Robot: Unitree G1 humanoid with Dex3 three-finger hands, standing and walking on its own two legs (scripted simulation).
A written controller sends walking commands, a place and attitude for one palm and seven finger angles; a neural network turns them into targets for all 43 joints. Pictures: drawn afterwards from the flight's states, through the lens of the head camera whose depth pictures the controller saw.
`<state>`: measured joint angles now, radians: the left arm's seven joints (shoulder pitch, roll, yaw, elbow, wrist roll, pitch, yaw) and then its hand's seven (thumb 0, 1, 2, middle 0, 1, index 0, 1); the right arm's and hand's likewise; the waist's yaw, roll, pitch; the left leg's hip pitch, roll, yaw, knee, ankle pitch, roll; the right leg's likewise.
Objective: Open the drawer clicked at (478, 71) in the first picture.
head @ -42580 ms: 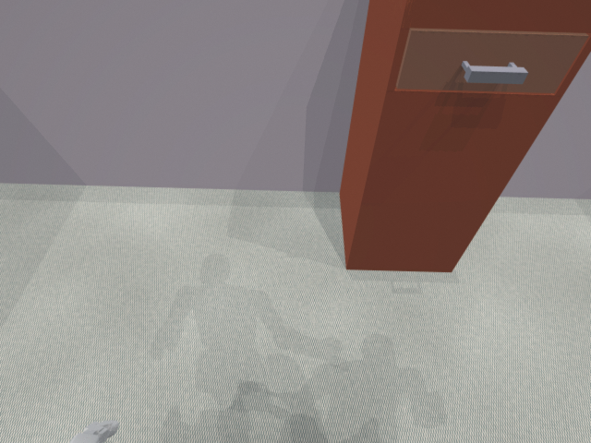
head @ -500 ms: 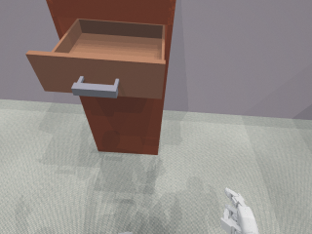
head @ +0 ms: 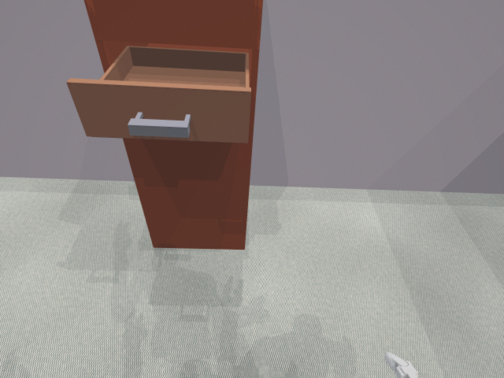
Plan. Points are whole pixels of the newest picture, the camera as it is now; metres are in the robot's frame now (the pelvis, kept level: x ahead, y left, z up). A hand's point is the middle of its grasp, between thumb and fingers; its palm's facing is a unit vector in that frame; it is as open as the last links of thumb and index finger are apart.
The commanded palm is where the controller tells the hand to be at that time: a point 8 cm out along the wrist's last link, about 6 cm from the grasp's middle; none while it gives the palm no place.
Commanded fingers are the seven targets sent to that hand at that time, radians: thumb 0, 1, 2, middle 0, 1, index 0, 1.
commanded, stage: stop stepping back and stand still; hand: left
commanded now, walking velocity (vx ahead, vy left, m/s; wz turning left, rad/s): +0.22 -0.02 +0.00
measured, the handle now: (161, 122) +0.60 +0.23 +0.11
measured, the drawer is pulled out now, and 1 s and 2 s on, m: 0.24 0.24 0.24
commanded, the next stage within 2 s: let the arm hang, fingers relaxed in 0.72 s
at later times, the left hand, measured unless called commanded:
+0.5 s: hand (23, 186) +0.22 +0.24 +0.28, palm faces +0.56 -0.74 -0.37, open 7.4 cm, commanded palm +0.14 +0.28 +0.30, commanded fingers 0.00 0.90 0.90 -0.20 -0.30 -0.20 -0.30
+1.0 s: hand (104, 340) +0.19 +0.24 -0.04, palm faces +0.10 -0.89 -0.44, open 7.4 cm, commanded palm none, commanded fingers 0.00 0.90 0.90 -0.20 -0.30 -0.20 -0.30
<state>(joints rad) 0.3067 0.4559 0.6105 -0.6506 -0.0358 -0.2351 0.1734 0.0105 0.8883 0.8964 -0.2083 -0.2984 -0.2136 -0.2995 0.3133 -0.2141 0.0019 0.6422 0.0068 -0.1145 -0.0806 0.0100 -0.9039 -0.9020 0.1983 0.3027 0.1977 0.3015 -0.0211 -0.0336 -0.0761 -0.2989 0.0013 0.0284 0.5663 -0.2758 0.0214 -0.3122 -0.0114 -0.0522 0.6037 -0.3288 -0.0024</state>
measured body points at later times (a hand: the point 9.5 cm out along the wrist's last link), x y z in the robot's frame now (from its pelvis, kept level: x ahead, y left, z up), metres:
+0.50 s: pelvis +0.02 -0.01 +0.00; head +0.01 +0.00 +0.45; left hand +0.18 +0.27 +0.29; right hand +0.18 -0.23 -0.09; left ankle +0.02 +0.10 -0.73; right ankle +0.00 -0.11 -0.73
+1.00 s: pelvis -0.01 +0.00 -0.01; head -0.03 -0.04 +0.44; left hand +0.19 +0.29 -0.01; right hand +0.15 -0.26 -0.13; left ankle +0.02 +0.10 -0.73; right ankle +0.00 -0.11 -0.73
